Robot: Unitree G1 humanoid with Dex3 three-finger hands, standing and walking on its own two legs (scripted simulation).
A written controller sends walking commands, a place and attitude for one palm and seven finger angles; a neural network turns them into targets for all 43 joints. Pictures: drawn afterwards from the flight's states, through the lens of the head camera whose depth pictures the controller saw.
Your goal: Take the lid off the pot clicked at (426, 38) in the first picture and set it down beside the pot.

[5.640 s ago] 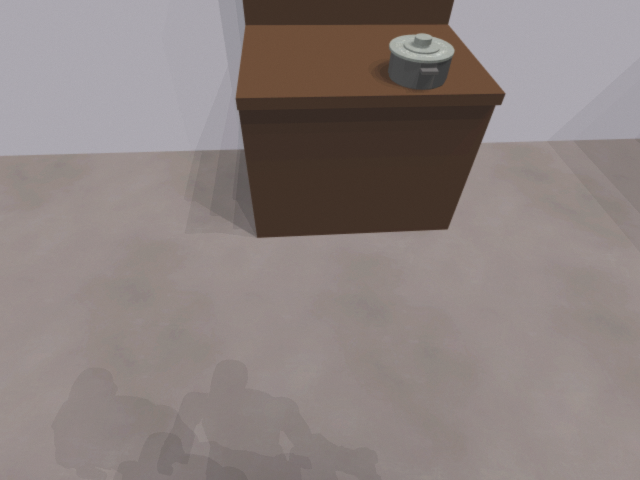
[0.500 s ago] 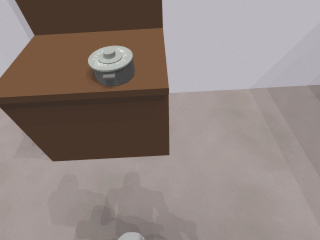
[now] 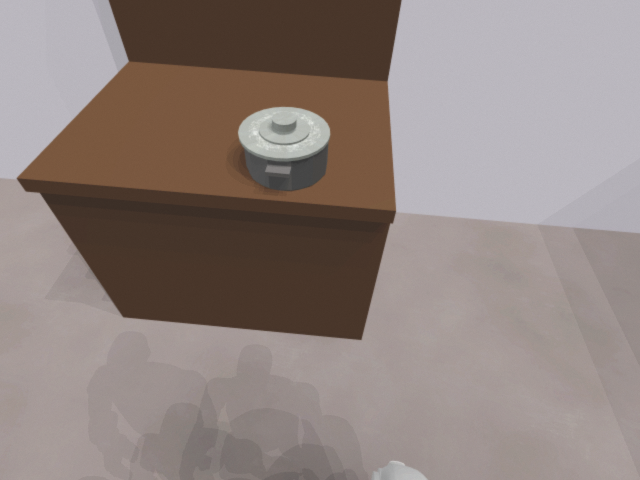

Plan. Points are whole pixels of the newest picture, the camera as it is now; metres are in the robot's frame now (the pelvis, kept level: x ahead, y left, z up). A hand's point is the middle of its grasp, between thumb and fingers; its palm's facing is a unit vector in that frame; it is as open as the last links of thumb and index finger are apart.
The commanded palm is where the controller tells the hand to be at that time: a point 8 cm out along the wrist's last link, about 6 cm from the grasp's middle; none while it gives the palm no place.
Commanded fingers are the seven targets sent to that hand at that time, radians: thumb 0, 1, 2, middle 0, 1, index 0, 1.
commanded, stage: take the last steps up to it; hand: left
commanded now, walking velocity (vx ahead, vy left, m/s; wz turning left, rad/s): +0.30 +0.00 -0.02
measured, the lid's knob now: (284, 121) +0.81 +0.14 +0.01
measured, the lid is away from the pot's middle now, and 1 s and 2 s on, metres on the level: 0.00 0.00 0.00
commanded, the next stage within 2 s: come to a stop and stand still in 0.68 s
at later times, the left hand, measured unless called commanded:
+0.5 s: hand (243, 447) +0.20 +0.13 -0.16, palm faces +0.06 -0.97 -0.22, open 7.2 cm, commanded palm none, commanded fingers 0.00 0.90 0.90 -0.20 -0.30 -0.20 -0.30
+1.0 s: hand (227, 378) +0.30 +0.18 -0.18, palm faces +0.04 -0.98 -0.19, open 7.4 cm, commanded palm none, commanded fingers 0.00 0.90 0.90 -0.20 -0.30 -0.20 -0.30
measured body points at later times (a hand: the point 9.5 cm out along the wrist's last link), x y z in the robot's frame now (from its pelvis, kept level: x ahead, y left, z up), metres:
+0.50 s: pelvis +0.18 -0.05 +0.00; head +0.18 -0.07 +0.45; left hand +0.19 +0.18 -0.14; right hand +0.22 -0.29 -0.16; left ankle +0.24 +0.11 -0.67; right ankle +0.17 -0.12 -0.74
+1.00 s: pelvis +0.31 +0.01 +0.00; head +0.33 +0.02 +0.45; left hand +0.30 +0.23 -0.17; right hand +0.38 -0.22 -0.15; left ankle +0.33 +0.09 -0.74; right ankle +0.30 -0.12 -0.70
